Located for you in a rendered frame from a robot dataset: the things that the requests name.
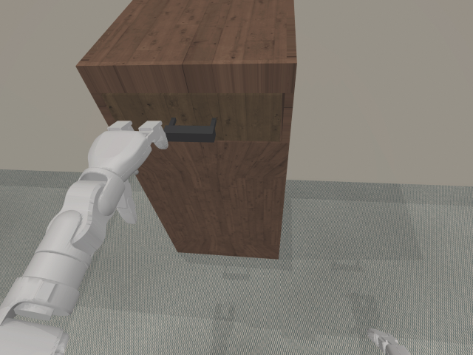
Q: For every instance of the cabinet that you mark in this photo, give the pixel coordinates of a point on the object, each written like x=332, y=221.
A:
x=222, y=198

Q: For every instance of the left robot forearm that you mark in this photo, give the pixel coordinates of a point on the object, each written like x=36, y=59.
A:
x=49, y=285

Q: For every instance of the handle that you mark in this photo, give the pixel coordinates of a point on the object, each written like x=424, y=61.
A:
x=190, y=133

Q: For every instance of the left robot hand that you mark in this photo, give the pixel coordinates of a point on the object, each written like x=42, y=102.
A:
x=122, y=150

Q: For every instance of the drawer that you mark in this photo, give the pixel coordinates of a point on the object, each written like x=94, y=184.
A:
x=240, y=116

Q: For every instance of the right robot hand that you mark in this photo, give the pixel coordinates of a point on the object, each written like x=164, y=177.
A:
x=386, y=342

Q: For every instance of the left robot upper arm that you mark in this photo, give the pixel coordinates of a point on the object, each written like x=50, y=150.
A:
x=19, y=337

